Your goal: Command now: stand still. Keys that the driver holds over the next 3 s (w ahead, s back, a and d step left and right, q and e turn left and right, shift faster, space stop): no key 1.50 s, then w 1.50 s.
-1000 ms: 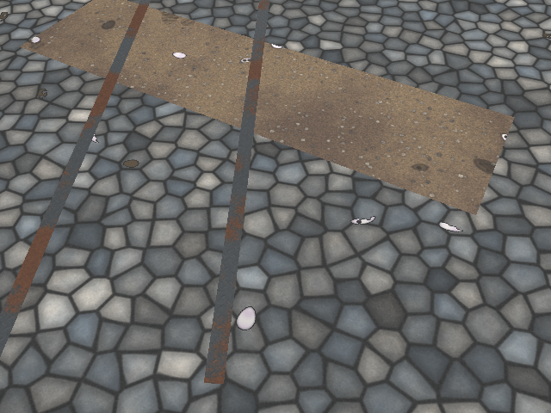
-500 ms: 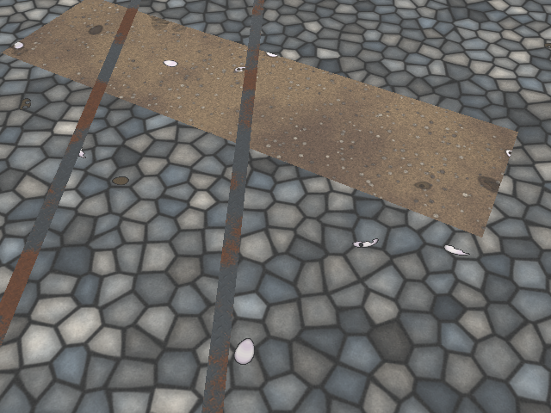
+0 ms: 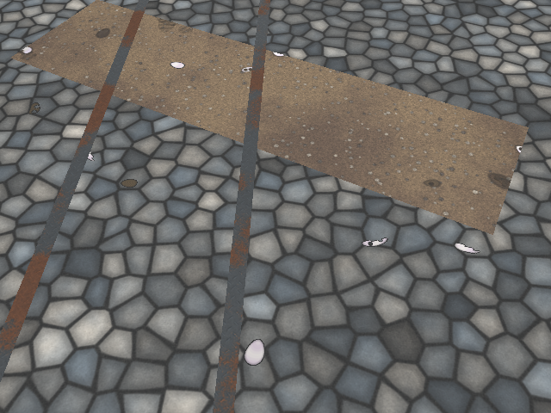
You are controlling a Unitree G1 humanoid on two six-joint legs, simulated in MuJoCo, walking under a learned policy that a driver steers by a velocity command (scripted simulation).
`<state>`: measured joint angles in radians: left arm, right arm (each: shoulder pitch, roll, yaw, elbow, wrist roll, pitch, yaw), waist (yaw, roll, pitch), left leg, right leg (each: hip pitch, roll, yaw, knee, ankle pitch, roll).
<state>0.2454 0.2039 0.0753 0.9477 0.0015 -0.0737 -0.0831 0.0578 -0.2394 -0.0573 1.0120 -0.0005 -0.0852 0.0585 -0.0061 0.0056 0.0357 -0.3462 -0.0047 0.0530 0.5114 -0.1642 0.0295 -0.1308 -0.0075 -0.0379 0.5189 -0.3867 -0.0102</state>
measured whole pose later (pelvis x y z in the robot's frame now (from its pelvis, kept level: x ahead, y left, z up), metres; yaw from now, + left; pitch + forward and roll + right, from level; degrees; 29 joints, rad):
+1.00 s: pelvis +0.01 +0.00 +0.00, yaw +0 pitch +0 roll +0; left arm 0.30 0.19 0.05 1.04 0.00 -0.08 -0.08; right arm 0.07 -0.23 -0.05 1.10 0.00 -0.09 0.06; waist -0.02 0.00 0.04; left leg -0.35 0.00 0.05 0.54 -0.19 0.02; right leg -0.13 -0.01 -0.04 0.55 -0.41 -0.01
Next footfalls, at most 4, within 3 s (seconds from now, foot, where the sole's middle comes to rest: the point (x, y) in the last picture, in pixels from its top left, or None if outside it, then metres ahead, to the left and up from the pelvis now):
2.38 right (356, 408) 0.54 -0.17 -0.89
2.82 left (266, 314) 0.82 0.06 -0.89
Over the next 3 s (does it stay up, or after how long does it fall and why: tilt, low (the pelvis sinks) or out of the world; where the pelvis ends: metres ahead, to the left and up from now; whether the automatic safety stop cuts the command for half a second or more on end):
stays up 0.74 -0.02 -0.11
